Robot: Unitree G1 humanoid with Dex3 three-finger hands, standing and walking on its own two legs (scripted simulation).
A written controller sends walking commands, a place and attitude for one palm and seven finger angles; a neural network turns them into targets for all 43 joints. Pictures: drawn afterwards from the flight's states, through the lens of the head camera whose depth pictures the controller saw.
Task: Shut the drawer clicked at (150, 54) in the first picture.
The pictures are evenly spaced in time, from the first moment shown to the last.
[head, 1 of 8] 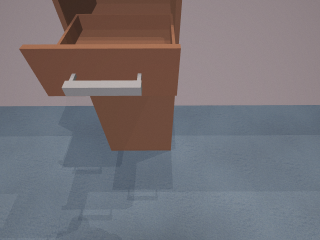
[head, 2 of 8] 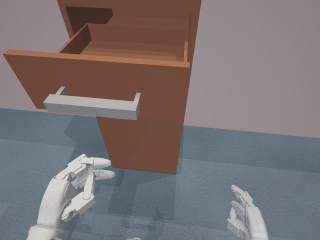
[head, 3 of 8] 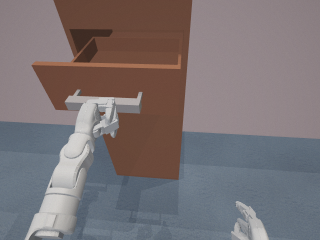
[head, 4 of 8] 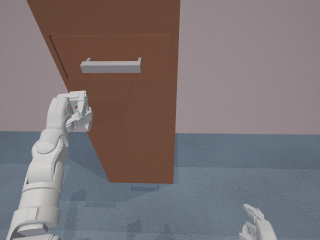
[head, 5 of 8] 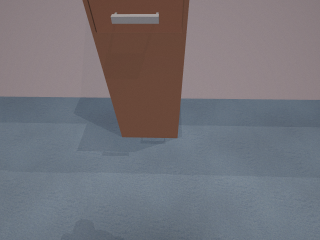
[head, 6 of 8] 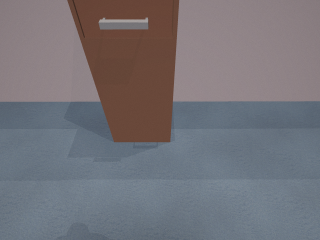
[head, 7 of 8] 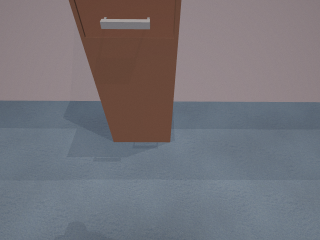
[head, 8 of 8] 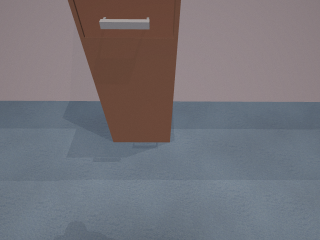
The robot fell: no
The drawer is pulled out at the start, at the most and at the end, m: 0.30 0.30 0.00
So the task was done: yes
